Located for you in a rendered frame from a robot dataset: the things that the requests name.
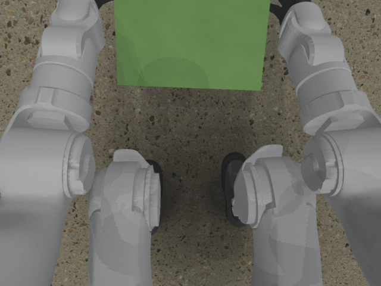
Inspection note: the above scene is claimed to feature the robot right upper arm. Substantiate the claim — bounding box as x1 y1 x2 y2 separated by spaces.
301 126 381 286

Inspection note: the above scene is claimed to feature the robot right forearm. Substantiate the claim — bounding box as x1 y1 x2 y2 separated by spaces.
277 2 381 136

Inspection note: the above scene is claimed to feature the carton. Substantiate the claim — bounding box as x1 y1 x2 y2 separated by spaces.
114 0 270 91

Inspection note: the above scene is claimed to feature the robot left foot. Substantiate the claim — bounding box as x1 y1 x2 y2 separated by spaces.
146 160 163 235

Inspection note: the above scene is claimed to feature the robot left upper arm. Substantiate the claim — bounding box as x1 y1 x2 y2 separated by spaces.
0 126 96 286

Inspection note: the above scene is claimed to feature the right robot hand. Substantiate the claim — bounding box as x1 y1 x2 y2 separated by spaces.
270 0 311 26

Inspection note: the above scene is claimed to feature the robot left forearm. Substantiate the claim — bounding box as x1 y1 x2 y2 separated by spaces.
0 0 105 143

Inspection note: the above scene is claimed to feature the robot left shin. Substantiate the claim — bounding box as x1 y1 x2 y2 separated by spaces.
88 149 154 228

